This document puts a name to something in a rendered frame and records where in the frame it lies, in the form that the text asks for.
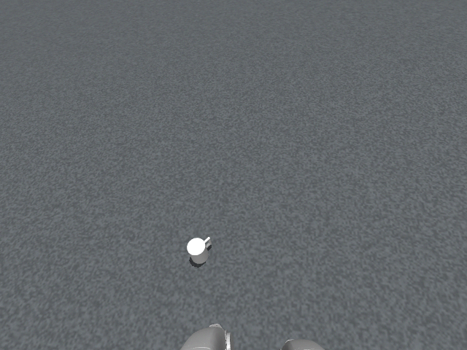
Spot mug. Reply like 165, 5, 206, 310
187, 237, 212, 264

